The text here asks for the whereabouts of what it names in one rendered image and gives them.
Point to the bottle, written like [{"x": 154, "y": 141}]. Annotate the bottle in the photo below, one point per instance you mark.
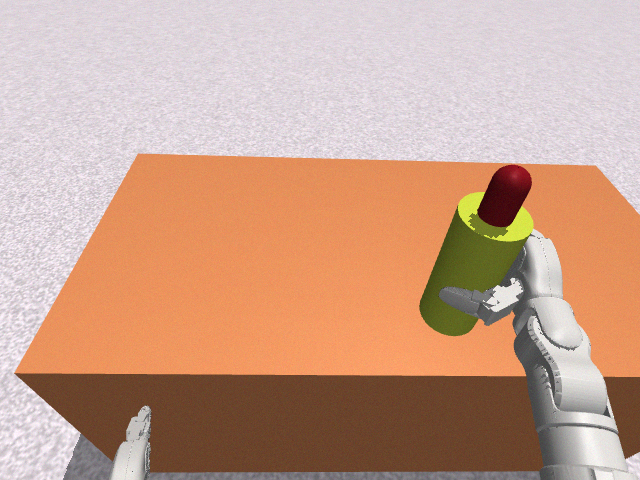
[{"x": 486, "y": 234}]

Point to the right robot hand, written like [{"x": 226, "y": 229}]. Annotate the right robot hand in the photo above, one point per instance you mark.
[{"x": 536, "y": 272}]

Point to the right robot arm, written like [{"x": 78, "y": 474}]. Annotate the right robot arm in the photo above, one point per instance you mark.
[{"x": 573, "y": 417}]

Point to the left robot hand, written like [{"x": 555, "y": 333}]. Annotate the left robot hand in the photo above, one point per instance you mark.
[{"x": 131, "y": 461}]

